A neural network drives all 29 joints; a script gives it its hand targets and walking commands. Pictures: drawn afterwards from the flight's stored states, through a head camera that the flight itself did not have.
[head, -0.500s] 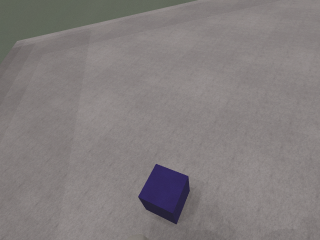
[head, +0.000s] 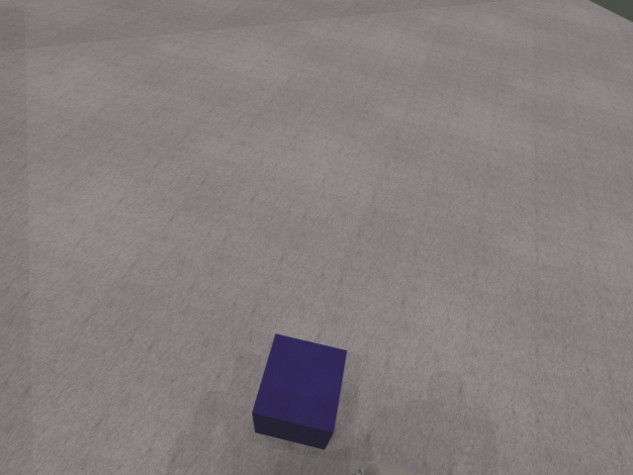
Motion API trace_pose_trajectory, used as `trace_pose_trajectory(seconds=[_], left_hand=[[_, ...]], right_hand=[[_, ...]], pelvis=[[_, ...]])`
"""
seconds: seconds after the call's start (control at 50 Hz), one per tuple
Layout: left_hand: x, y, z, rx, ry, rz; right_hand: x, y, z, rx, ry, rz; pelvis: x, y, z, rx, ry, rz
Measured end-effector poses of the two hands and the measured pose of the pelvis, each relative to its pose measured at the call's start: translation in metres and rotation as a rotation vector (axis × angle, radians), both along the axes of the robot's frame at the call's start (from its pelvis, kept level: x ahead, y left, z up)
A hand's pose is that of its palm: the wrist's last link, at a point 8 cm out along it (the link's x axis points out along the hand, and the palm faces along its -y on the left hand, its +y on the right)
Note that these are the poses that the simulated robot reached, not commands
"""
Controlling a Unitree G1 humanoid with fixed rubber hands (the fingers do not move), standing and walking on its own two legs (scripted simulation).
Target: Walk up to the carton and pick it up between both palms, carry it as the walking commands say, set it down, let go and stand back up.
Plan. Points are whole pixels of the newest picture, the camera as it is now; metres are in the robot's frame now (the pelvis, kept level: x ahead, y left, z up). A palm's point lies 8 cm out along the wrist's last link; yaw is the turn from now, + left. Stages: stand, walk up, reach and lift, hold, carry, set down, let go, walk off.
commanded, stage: walk up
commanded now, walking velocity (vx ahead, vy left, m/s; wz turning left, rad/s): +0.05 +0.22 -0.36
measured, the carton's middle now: (300, 392) +0.43 +0.01 -0.67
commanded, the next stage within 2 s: none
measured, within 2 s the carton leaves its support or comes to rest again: neither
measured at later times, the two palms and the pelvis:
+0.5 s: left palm out of the picture +0.08 +0.33 -0.14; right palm out of the picture -0.08 -0.14 -0.10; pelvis +0.00 +0.09 +0.01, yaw -9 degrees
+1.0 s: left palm out of the picture +0.10 +0.41 -0.14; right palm out of the picture -0.11 -0.02 -0.11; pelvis -0.01 +0.18 +0.01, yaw -12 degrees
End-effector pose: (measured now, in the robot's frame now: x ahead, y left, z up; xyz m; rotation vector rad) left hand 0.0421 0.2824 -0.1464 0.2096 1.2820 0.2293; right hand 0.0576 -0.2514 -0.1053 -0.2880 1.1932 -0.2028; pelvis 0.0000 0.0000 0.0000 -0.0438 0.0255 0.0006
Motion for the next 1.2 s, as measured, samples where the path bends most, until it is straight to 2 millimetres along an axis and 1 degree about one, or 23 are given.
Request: trace_pose_trajectory(seconds=[0.06,0.14,0.2,0.26,0.32,0.36,0.42,0.48,0.5,0.54,0.58,0.62,0.64,0.66,0.7,0.74,0.78,0.84,0.9,0.98,1.06,1.12,1.2], left_hand=[[0.04,0.01,0.002,-0.013,-0.05,-0.054],[0.08,0.01,0.004,-0.049,-0.115,-0.111],[0.097,0.008,0.004,-0.073,-0.139,-0.139],[0.103,0.007,0.001,-0.098,-0.137,-0.155],[0.103,0.01,-0.002,-0.118,-0.119,-0.156],[0.096,0.014,-0.006,-0.128,-0.089,-0.15],[0.078,0.025,-0.008,-0.14,-0.03,-0.151],[0.05,0.039,-0.001,-0.136,0.02,-0.143],[0.037,0.045,0.004,-0.124,0.033,-0.133],[0.003,0.065,0.009,-0.076,0.053,-0.089],[-0.035,0.084,-0.005,-0.013,0.1,-0.075],[-0.059,0.093,-0.024,0.006,0.153,-0.084],[-0.06,0.094,-0.03,-0.002,0.156,-0.091],[-0.054,0.094,-0.033,-0.014,0.131,-0.092],[-0.033,0.098,-0.036,-0.039,0.055,-0.088],[-0.013,0.104,-0.035,-0.068,-0.003,-0.103],[0.007,0.108,-0.026,-0.089,-0.033,-0.135],[0.042,0.114,-0.004,-0.112,-0.087,-0.197],[0.062,0.122,0.01,-0.126,-0.11,-0.244],[0.064,0.128,0.008,-0.136,-0.071,-0.259],[0.056,0.121,-0.002,-0.154,-0.011,-0.27],[0.053,0.112,-0.007,-0.157,0.024,-0.274],[0.056,0.1,-0.009,-0.147,0.03,-0.271]], right_hand=[[-0.027,0.024,-0.009,0.013,0.041,-0.073],[-0.062,0.065,-0.025,0.058,0.127,-0.147],[-0.081,0.094,-0.034,0.093,0.179,-0.183],[-0.096,0.115,-0.039,0.109,0.212,-0.216],[-0.111,0.127,-0.037,0.107,0.233,-0.245],[-0.121,0.13,-0.031,0.097,0.239,-0.264],[-0.135,0.127,-0.017,0.061,0.246,-0.299],[-0.143,0.119,-0.002,0.026,0.252,-0.316],[-0.141,0.115,0.002,0.016,0.252,-0.313],[-0.129,0.101,0.007,-0.01,0.236,-0.274],[-0.109,0.083,-0.001,-0.048,0.184,-0.209],[-0.094,0.07,-0.017,-0.071,0.112,-0.191],[-0.09,0.071,-0.023,-0.07,0.09,-0.192],[-0.089,0.078,-0.027,-0.061,0.089,-0.187],[-0.087,0.1,-0.033,-0.031,0.107,-0.163],[-0.087,0.125,-0.033,0.001,0.093,-0.167],[-0.091,0.148,-0.025,0.021,0.049,-0.188],[-0.11,0.175,-0.01,0.039,0.044,-0.241],[-0.133,0.195,-0.001,0.054,0.081,-0.292],[-0.16,0.223,-0.002,0.085,0.155,-0.328],[-0.171,0.249,-0.009,0.136,0.215,-0.347],[-0.174,0.259,-0.015,0.165,0.245,-0.366],[-0.173,0.261,-0.026,0.194,0.279,-0.381]], pelvis=[[0.006,0.02,-0.002,0.003,-0.007,-0.028],[0.01,0.044,-0.006,0.005,-0.018,-0.048],[0.013,0.06,-0.008,0.003,-0.026,-0.062],[0.014,0.072,-0.011,-0.001,-0.032,-0.076],[0.013,0.08,-0.011,-0.014,-0.04,-0.09],[0.012,0.084,-0.009,-0.028,-0.046,-0.099],[0.01,0.087,-0.002,-0.051,-0.058,-0.121],[0.007,0.091,0.009,-0.073,-0.073,-0.147],[0.004,0.092,0.013,-0.074,-0.078,-0.151],[-0.003,0.094,0.016,-0.059,-0.089,-0.143],[-0.01,0.094,0.0,0.001,-0.084,-0.152],[-0.017,0.099,-0.021,0.004,-0.076,-0.16],[-0.019,0.105,-0.026,-0.023,-0.078,-0.142],[-0.021,0.111,-0.029,-0.034,-0.075,-0.128],[-0.022,0.125,-0.031,-0.031,-0.063,-0.123],[-0.022,0.141,-0.029,0.002,-0.059,-0.142],[-0.023,0.153,-0.02,-0.009,-0.05,-0.166],[-0.022,0.166,-0.002,-0.039,-0.034,-0.178],[-0.018,0.176,0.01,-0.057,-0.023,-0.184],[-0.01,0.184,0.012,-0.05,-0.023,-0.198],[-0.004,0.187,0.008,-0.026,-0.027,-0.207],[0.001,0.186,0.005,-0.012,-0.028,-0.211],[0.007,0.182,-0.001,0.017,-0.029,-0.218]])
